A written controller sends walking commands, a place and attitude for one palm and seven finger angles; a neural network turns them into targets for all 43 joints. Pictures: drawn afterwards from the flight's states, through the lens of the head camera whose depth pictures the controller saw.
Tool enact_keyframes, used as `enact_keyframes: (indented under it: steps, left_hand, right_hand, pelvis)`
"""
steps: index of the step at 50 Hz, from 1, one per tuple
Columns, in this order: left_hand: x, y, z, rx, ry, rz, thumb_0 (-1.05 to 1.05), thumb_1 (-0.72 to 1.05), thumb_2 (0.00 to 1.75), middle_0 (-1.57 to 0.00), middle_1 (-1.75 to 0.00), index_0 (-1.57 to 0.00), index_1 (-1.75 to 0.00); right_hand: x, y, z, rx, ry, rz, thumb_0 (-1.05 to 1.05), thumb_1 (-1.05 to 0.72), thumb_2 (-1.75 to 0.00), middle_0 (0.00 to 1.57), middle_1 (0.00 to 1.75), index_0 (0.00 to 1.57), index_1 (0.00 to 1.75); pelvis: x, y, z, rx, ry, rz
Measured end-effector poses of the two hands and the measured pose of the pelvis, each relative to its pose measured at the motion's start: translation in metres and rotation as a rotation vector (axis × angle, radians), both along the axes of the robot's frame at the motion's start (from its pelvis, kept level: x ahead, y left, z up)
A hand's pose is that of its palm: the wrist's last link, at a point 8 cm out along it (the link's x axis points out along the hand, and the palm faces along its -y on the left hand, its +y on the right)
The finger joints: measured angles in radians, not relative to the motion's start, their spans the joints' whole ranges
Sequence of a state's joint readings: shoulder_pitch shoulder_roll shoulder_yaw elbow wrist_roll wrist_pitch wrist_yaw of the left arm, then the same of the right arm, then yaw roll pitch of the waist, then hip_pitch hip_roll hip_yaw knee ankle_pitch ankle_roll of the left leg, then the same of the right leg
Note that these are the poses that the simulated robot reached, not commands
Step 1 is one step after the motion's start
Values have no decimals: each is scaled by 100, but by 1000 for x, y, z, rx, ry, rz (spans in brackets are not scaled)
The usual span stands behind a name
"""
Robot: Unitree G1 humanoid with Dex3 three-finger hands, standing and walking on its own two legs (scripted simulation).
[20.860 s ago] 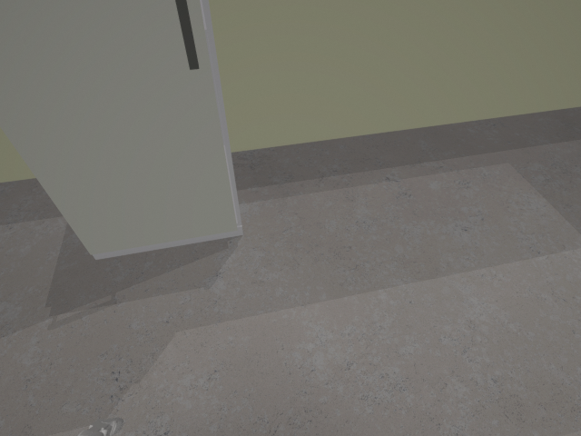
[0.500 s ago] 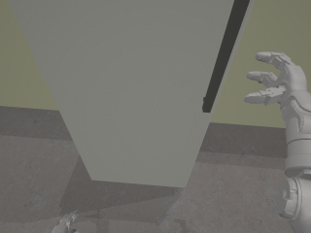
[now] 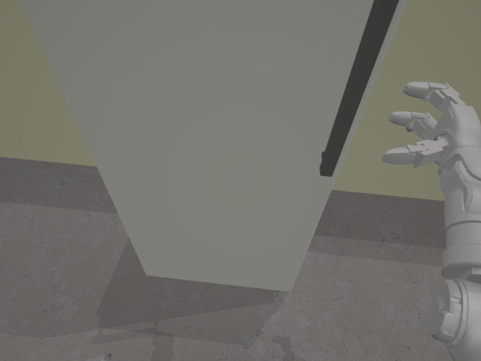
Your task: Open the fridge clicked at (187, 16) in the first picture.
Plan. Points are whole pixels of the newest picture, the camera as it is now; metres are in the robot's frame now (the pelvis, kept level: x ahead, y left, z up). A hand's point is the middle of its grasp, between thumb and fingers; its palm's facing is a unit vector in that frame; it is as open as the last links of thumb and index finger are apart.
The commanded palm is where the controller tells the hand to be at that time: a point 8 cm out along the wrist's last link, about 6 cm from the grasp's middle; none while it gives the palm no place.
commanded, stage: move the hooked fingers beside the handle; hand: right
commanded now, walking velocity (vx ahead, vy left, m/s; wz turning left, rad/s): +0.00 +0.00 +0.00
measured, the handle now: (352, 84) +0.51 -0.13 +0.24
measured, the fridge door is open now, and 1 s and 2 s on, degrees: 0 0 0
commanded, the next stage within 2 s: feel for the door with the fingertips in 0.44 s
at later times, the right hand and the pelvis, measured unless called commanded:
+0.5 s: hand (401, 122) +0.44 -0.19 +0.22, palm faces +0.05 +1.00 +0.00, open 14.0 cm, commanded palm +0.41 -0.24 +0.21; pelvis -0.01 +0.01 +0.00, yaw -1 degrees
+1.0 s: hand (374, 123) +0.44 -0.16 +0.21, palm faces +0.03 +1.00 +0.01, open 14.0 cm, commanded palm +0.42 -0.21 +0.21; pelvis -0.01 +0.01 +0.00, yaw +0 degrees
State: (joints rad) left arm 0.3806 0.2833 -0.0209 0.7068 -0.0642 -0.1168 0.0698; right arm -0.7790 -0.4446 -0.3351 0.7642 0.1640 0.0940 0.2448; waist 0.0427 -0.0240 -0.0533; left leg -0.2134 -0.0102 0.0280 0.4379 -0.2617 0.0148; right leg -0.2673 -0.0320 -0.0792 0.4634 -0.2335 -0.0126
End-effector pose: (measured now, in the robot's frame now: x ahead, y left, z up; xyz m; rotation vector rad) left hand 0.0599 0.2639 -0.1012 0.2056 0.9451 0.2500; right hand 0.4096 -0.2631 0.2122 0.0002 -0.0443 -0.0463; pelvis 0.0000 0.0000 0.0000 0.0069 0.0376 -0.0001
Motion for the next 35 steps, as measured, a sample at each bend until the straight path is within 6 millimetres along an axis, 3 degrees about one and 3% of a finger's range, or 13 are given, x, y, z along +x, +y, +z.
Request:
enact_keyframes:
  steps: [10,15,20,28,35]
  left_hand:
    - [44,-9,8,-7,-110,-84,1,90,90,-20,-30,-20,-30]
    - [52,-13,10,-17,-138,-97,1,90,90,-20,-30,-20,-30]
    - [41,-10,7,-21,-119,-77,1,90,90,-20,-30,-20,-30]
    - [5,3,-3,-5,-14,-33,1,90,90,-20,-30,-20,-30]
    - [-11,9,-5,8,29,-13,1,90,90,-20,-30,-20,-30]
  right_hand:
    - [-5,19,9,4,14,14,-1,50,-30,30,120,30,120]
    - [-1,27,8,19,34,10,-1,50,-30,30,120,30,120]
    - [2,21,7,5,34,-17,-1,50,-30,30,120,30,120]
    - [4,15,7,-5,24,1,-1,50,-30,30,120,30,120]
    - [8,26,2,9,19,25,-1,50,-30,30,120,30,120]
  pelvis:
    - [-8,2,-1,1,-8,-28]
    - [-11,5,-1,-1,-5,-28]
    - [-12,7,-1,-2,0,-21]
    - [-10,8,-1,-1,4,-20]
    - [-9,7,-1,0,7,-18]
